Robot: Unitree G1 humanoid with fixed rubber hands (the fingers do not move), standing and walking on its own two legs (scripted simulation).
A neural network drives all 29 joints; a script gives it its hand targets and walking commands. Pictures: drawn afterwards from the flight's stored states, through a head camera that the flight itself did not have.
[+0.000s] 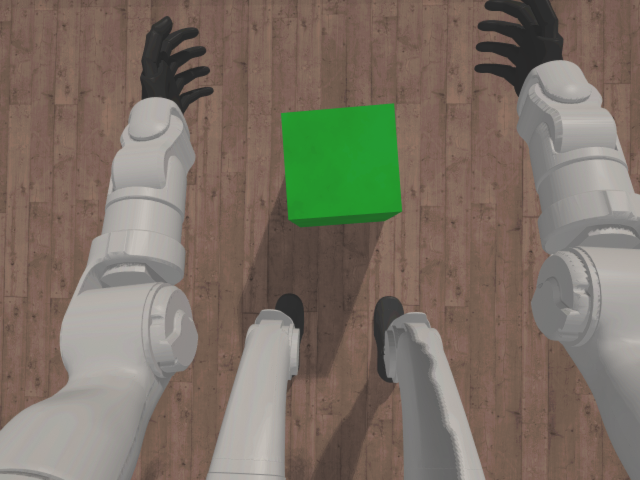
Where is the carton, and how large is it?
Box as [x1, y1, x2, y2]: [281, 103, 401, 226]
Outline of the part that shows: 393,103 281,113 289,220 299,226 385,220 401,211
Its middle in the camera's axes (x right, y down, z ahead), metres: +0.05 -0.15 +0.84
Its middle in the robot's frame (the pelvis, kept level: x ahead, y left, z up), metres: +0.51 +0.01 -0.52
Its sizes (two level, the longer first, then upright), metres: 0.210 0.200 0.250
